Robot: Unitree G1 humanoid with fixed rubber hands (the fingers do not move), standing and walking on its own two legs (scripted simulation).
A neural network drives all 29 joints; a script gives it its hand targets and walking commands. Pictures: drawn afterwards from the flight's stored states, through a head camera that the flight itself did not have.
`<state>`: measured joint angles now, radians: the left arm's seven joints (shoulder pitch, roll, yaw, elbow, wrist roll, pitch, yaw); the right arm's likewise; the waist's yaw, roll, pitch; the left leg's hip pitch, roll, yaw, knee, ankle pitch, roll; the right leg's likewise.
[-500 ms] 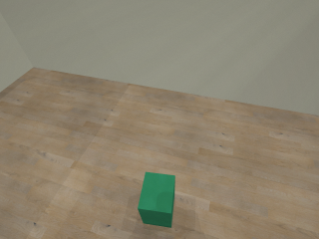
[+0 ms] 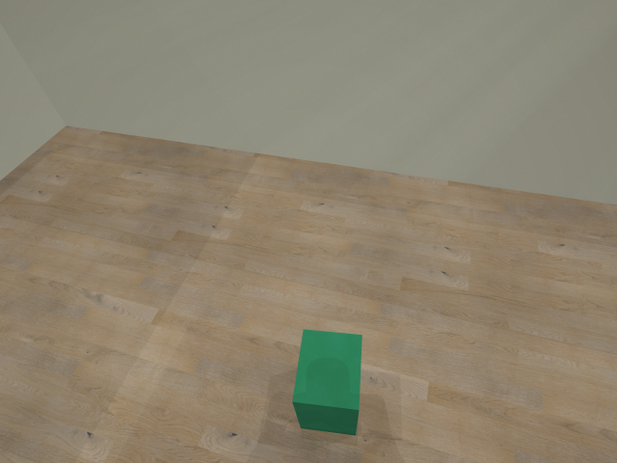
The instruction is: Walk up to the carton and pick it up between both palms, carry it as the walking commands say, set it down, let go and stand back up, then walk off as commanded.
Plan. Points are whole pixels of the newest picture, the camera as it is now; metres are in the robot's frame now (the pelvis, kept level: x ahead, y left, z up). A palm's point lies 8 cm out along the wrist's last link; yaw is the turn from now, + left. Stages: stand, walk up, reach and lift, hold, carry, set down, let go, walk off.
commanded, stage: walk up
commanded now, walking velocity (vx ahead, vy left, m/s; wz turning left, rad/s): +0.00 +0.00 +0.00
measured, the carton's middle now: (330, 383) +0.43 +0.02 -0.64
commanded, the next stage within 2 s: stand in 0.34 s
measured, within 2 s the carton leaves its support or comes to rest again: neither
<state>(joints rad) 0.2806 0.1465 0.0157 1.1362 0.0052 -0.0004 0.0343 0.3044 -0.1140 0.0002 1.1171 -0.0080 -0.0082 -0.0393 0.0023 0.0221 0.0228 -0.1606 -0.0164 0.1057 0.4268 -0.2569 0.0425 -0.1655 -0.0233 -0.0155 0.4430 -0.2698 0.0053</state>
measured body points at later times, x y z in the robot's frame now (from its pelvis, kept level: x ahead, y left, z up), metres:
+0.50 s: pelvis +0.00 +0.00 +0.00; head +0.01 -0.01 +0.45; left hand -0.01 +0.21 -0.16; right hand -0.01 -0.23 -0.16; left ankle -0.02 +0.09 -0.74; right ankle -0.02 -0.12 -0.74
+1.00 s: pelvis -0.03 +0.00 -0.02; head +0.05 +0.00 +0.42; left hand +0.16 +0.21 -0.14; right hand +0.16 -0.21 -0.14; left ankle -0.02 +0.09 -0.74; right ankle -0.02 -0.12 -0.74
